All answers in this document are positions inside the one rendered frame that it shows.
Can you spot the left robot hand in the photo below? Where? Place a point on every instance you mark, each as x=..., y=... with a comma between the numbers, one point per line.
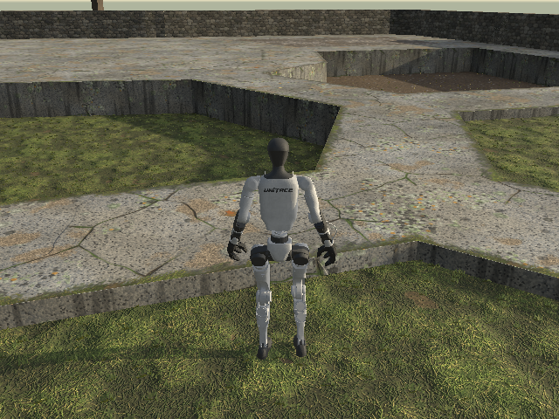
x=235, y=247

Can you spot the robot left forearm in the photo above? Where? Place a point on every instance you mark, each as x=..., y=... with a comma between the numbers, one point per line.
x=237, y=230

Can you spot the right robot thigh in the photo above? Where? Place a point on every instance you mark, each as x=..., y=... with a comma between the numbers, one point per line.
x=300, y=256

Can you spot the robot left upper arm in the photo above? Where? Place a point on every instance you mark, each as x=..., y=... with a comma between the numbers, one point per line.
x=251, y=184

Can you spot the right robot hand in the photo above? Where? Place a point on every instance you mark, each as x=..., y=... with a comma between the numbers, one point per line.
x=331, y=252

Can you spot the robot right forearm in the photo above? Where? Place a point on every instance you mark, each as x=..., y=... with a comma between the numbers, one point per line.
x=323, y=232

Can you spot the robot right upper arm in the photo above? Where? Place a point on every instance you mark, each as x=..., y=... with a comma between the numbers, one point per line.
x=305, y=183

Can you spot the robot head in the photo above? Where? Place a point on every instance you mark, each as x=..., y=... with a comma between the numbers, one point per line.
x=278, y=150

